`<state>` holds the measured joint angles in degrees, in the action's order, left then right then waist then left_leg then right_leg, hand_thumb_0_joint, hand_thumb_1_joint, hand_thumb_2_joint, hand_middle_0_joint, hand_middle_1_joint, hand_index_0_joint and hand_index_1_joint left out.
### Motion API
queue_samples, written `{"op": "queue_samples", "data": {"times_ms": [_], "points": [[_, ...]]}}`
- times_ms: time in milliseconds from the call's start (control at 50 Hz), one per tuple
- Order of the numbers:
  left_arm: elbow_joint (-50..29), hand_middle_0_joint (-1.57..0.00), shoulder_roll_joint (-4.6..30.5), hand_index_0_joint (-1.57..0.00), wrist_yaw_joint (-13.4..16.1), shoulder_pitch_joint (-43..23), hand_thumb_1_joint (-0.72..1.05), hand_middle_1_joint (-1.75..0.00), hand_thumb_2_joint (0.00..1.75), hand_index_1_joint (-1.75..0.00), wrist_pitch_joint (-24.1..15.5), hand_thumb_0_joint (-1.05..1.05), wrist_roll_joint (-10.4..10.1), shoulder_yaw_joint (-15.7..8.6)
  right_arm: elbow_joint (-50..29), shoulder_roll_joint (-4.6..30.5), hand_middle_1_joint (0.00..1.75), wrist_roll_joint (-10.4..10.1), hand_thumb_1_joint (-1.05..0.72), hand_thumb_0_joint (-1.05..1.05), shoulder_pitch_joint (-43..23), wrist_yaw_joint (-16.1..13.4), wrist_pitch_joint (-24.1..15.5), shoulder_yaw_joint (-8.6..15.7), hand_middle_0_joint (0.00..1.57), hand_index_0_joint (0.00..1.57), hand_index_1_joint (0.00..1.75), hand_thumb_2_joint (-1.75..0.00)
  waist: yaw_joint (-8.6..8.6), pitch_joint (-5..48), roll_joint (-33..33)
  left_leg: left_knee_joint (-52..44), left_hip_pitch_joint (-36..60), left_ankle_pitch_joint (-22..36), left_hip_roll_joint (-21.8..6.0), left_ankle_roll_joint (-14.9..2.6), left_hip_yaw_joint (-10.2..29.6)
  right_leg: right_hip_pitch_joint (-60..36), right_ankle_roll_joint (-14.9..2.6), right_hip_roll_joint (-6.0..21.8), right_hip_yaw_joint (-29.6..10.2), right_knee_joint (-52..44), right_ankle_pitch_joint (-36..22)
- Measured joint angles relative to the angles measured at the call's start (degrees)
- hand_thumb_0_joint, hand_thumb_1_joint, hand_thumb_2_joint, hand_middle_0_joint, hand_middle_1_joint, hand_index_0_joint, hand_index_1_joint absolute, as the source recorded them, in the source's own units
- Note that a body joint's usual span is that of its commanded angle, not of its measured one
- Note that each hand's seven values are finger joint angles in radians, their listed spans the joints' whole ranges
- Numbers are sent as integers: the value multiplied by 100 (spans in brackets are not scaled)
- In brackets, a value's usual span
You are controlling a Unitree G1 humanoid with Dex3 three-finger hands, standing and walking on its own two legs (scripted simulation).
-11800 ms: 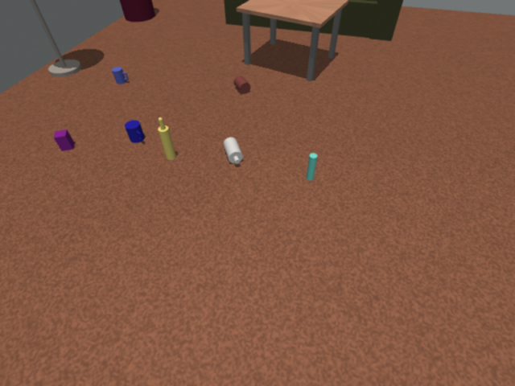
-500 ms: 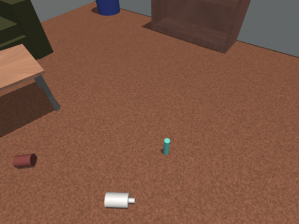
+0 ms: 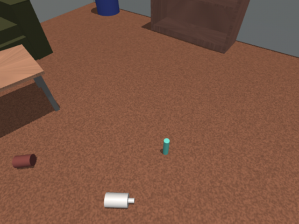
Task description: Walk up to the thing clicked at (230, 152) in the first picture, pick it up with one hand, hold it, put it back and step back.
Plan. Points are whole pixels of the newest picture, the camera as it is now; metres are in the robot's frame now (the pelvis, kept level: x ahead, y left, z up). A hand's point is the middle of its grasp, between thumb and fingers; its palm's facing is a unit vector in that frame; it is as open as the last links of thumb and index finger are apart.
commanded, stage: stand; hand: left
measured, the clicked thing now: (120, 200) +0.41 +0.22 -0.74
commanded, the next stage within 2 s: walk up in 0.06 s
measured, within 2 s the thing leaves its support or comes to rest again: neither
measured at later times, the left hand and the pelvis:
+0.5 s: hand out of the picture +0.06 +0.38 -0.17, palm faces +0.03 -0.91 -0.41, open 7.4 cm; pelvis +0.01 +0.09 -0.01, yaw +3 degrees
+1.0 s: hand out of the picture +0.12 +0.32 -0.17, palm faces -0.01 -0.94 -0.34, open 7.4 cm; pelvis +0.01 +0.07 -0.02, yaw +1 degrees
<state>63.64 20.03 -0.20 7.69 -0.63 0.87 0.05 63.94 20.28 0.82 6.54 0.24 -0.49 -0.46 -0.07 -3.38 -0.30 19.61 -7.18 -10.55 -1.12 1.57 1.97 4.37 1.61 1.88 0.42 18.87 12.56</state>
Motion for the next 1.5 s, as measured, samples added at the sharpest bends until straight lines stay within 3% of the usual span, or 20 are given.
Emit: {"op": "queue_samples", "data": {"times_ms": [120, 180, 240, 300, 340, 360, 400, 460, 540, 660, 740, 780, 840, 880, 900, 960, 1080, 1180, 1260, 1500], "points": [[-93, -20, -51, -21, 69, 70, 90, -30, 90, -30, -95, 0, 22, -87, -165, 109, 30, 116, -91, 1, 59, 95, 170, 147, 20, 20, 30, -90, -22, -41, -123, 433, -210, -202, -16, -70, 37, 32, -3, -24, 54, 93, 58], [-287, -20, -81, -21, 168, 207, 90, -30, 90, -30, -164, 0, 105, -192, -384, 294, 30, 203, -91, 1, 111, 171, 378, 293, 20, 20, 30, -90, 26, -86, -239, 1732, -696, -1230, 94, -153, 62, 101, 13, 54, 66, 301, 180], [-458, -21, -5, -21, 245, 343, 90, -30, 90, -30, -169, 0, 149, -261, -636, 420, 30, 203, -91, 1, 162, 251, 453, 413, 20, 20, 30, -90, 53, -158, -259, 2533, -1061, -1697, 111, -185, 113, 163, 37, 215, 55, 470, 283], [-570, -21, 165, -21, 261, 387, 90, -30, 90, -30, -127, 0, 178, -296, -830, 455, 30, 186, -91, 1, 208, 301, 419, 486, 20, 20, 30, -90, 19, -247, -218, 2174, -1090, -1548, -69, -204, 139, 266, 158, 392, 89, 733, 439], [-660, -20, 298, -21, 230, 358, 89, -30, 90, -30, -68, 0, 158, -304, -888, 447, 30, 183, -91, 1, 240, 299, 349, 533, 20, 20, 30, -90, -1, -326, -140, 1513, -926, -730, -118, -163, 88, 434, 223, 555, 87, 1179, 693], [-683, -20, 380, -21, 216, 298, 90, -30, 90, -30, -18, 0, 130, -318, -874, 376, 30, 191, -91, 1, 224, 271, 305, 558, 20, 20, 30, -90, 26, -424, 18, 1483, -883, -451, 5, -103, -12, 562, 98, 710, 1, 1540, 836], [-705, -20, 456, -20, 221, 204, 90, -30, 90, -30, 99, 0, 64, -333, -852, 203, 30, 197, -91, 1, 236, 221, 225, 514, 20, 20, 30, -90, 63, -504, 164, 1535, -864, -527, 108, -103, -93, 893, -98, 522, -429, 2329, 1507], [-667, -20, 494, -20, 170, 162, 90, -30, 90, -30, 168, 0, -25, -286, -827, -27, 30, 146, -91, 1, 337, 188, 170, 365, 20, 20, 30, -90, -7, -407, 193, 1319, -800, -498, 123, -177, -7, 1213, -270, 50, -591, 3051, 1855], [-583, -20, 431, -20, 122, 252, 90, -30, 90, -30, 157, 0, -92, -248, -841, -195, 30, 109, -90, 1, 315, 111, 45, 246, 21, 20, 30, -90, 50, -364, 239, 1071, -596, -454, 117, -235, -177, 1286, -271, -175, -558, 2870, 1667], [-586, -20, 264, -20, 44, 242, 90, -30, 90, -30, 280, 0, 6, -230, -1010, -166, 30, 29, -90, 1, 182, -42, -43, 227, 21, 21, 30, -90, 37, -466, 157, 1282, -545, -632, 83, -233, -324, 1056, -257, -191, -228, 2117, 1359], [-687, -20, 185, -20, -23, 154, 90, -30, 90, -30, 277, 0, 77, -274, -1063, -15, 30, -31, -90, 1, 88, -114, -6, 251, 21, 21, 30, -90, 40, -552, 7, 1641, -674, -817, -28, -131, -293, 848, -286, -263, -75, 1632, 568], [-753, -20, 125, -20, -59, 131, 90, -30, 90, -30, 249, 0, 88, -266, -1043, 70, 30, -89, -90, 1, 71, -148, 37, 269, 21, 20, 30, -90, 2, -549, -119, 1741, -735, -823, -92, -164, -173, 807, -303, -337, 31, 1582, 595], [-871, -20, 94, -20, -109, 104, 90, -30, 90, -30, 255, 0, 83, -229, -996, 137, 30, -100, -90, 1, 95, -172, 42, 277, 21, 20, 30, -90, 29, -471, -20, 1767, -681, -1257, 82, -235, -144, 882, -342, -242, -6, 1668, 675], [-947, -20, 41, -20, -123, 68, 90, -30, 90, -30, 267, 0, 80, -205, -971, 215, 30, -92, -90, 1, 154, -165, -3, 275, 21, 20, 30, -90, -17, -395, -42, 1558, -553, -904, 93, -287, -132, 932, -339, -236, 43, 1676, 681], [-978, -20, 33, -20, -126, 17, 90, -30, 90, -30, 268, 0, 78, -199, -947, 233, 30, -87, -91, 1, 177, -170, -27, 282, 20, 20, 30, -90, -43, -385, -28, 1471, -516, -822, 90, -210, -125, 960, -333, -223, 75, 1701, 691], [-1080, -20, 72, -20, -122, -124, 90, -30, 90, -30, 270, 0, 55, -215, -897, 193, 30, -37, -91, 1, 237, -172, -87, 239, 20, 20, 30, -90, -5, -391, 173, 1340, -474, -802, 136, -95, -193, 1033, -324, -172, 7, 1765, 677], [-1088, -20, 171, -20, -148, -269, 90, -30, 90, -30, 252, 0, 54, -261, -873, 177, 30, -11, -90, 1, 316, -160, -91, 191, 21, 20, 30, -90, -80, -352, 240, 1456, -519, -821, -66, -16, -137, 980, -436, -374, 70, 1641, 552], [-1041, -20, 69, -20, -199, -273, 90, -30, 90, -30, 248, 0, 53, -221, -801, 264, 30, -7, -91, 1, 366, -163, -51, 212, 20, 20, 30, -90, -129, -281, 159, 1416, -524, -798, -22, -174, -54, 927, -477, -365, 114, 1509, 449], [-971, -20, 3, -20, -225, -237, 90, -30, 90, -30, 293, 0, 59, -205, -703, 224, 30, 25, -91, 1, 472, -137, -110, 187, 20, 20, 30, -90, -116, -210, 151, 1049, -404, -528, 34, -26, -85, 883, -405, -299, 74, 1311, 317], [-640, -20, 99, -20, -228, -71, 90, -30, 90, -30, 288, 0, 10, -285, -492, 45, 30, 52, -90, 1, 521, -112, -155, 37, 21, 20, 30, -90, -21, -121, 113, 656, -274, -297, -9, -33, -99, 682, -366, -342, 57, 749, -11]]}}
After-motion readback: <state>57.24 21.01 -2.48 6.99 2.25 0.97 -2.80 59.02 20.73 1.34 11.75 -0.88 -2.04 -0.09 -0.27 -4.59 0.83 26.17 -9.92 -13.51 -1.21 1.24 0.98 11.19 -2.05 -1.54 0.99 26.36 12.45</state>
